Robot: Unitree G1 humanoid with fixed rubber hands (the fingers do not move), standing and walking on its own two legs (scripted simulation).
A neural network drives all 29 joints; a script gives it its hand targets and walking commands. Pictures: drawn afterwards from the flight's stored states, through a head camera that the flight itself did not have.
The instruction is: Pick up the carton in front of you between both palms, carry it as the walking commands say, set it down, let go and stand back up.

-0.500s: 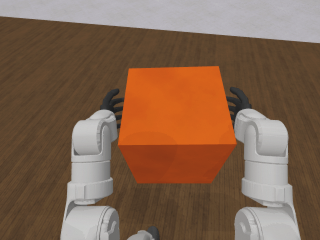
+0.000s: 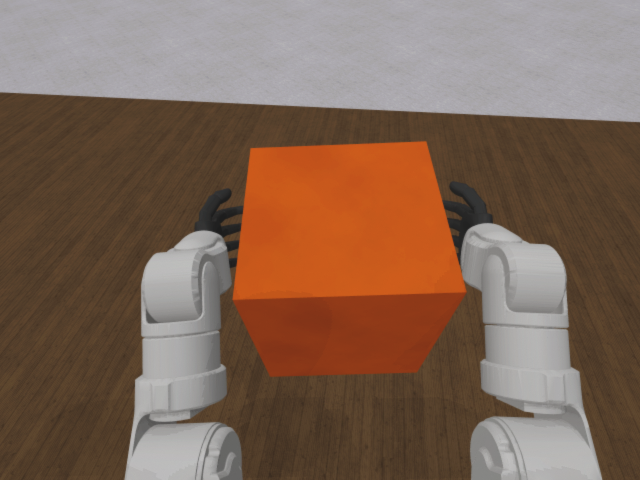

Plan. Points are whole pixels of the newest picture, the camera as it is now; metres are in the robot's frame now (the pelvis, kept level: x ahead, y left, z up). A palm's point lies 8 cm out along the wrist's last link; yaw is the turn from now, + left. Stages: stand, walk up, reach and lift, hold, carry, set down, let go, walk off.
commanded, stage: carry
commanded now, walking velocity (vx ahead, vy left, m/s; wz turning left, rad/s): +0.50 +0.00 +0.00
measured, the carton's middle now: (340, 270) +0.38 -0.02 +0.06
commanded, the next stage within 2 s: none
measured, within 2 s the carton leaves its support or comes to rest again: neither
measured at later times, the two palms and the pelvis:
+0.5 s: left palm (224, 121) +0.67 +0.16 +0.10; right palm (399, 111) +0.67 -0.14 +0.11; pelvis +0.31 +0.00 -0.03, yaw -2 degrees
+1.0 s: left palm (263, 56) +0.97 +0.11 +0.08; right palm (395, 52) +0.97 -0.19 +0.07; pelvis +0.61 -0.02 -0.06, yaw +0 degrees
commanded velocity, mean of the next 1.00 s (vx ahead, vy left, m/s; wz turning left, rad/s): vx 0.50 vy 0.00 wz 0.00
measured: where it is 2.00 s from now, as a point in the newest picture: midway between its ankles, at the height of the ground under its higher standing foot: (335, 301)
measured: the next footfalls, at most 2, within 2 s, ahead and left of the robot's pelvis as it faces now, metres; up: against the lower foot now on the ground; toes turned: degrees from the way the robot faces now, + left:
left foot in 0.48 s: +0.45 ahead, +0.05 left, -0.03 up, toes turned +2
right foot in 0.98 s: +0.75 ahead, -0.08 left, -0.06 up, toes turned -4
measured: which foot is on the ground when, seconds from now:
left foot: up 0.00-0.46, down 0.48-0.98, up 1.00-1.00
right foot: down 0.00-0.48, up 0.50-0.96, down 0.98-1.00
